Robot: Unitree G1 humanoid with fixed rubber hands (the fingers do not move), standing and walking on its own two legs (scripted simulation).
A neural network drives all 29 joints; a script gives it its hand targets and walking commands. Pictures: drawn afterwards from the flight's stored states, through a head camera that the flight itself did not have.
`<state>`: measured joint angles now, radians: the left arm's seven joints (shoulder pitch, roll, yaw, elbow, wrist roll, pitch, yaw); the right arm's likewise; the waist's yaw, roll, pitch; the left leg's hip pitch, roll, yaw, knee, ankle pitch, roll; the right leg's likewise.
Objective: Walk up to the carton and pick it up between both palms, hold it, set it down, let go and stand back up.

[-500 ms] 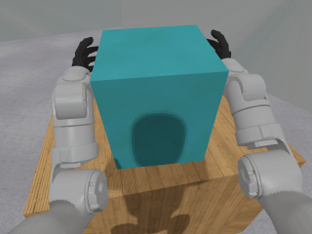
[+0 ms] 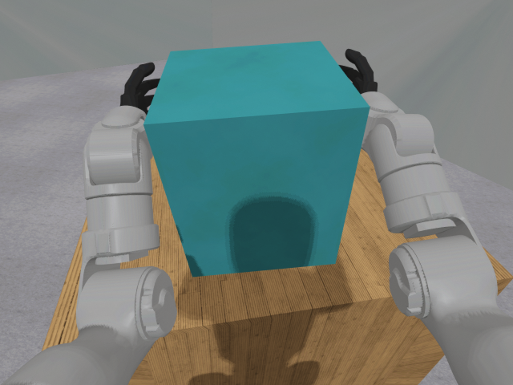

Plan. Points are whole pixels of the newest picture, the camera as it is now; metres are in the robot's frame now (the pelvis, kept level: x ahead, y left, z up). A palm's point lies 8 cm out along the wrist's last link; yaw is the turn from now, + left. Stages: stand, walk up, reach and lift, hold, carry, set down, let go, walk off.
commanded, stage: hold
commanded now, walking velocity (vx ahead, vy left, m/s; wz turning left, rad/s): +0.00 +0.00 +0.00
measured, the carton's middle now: (255, 160) +0.35 +0.01 +0.24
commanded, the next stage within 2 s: none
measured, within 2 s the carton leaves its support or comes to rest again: neither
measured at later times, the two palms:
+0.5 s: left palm (139, 122) +0.37 +0.16 +0.29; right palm (359, 108) +0.38 -0.14 +0.31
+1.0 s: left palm (138, 120) +0.37 +0.16 +0.29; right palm (360, 107) +0.38 -0.14 +0.31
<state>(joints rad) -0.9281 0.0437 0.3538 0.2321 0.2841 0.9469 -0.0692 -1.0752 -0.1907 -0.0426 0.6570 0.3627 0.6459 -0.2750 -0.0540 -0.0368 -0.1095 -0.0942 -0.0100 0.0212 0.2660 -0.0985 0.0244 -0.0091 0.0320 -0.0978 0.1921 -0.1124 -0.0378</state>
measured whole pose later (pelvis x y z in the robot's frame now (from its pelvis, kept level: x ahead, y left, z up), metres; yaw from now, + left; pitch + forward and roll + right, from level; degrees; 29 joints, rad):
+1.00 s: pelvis +0.00 +0.00 +0.00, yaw -1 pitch -4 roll -1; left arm -0.92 0.03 0.34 0.20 0.28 0.95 -0.05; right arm -1.07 -0.20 -0.04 0.64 0.36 0.65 -0.26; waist -0.05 -0.03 -0.10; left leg -0.10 -0.01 0.03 0.27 -0.10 0.03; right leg -0.02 0.03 -0.09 0.19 -0.11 -0.03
